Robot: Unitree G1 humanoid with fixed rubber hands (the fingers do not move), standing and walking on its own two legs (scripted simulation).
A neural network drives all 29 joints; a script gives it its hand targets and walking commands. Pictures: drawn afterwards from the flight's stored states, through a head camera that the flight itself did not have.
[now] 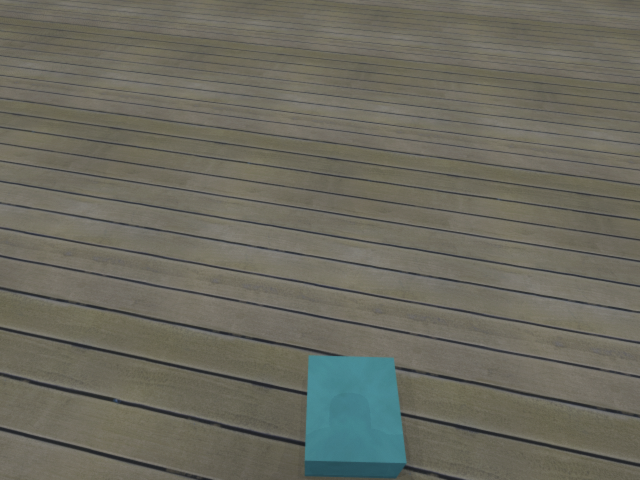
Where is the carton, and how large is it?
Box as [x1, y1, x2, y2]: [305, 355, 406, 477]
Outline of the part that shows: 309,355 305,439 305,475 396,477 406,462 393,358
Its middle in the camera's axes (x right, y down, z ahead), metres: +0.09 +0.50 +1.14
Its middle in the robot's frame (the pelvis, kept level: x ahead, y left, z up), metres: +0.47 -0.08 -0.70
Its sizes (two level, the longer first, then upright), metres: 0.286 0.257 0.160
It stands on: the floor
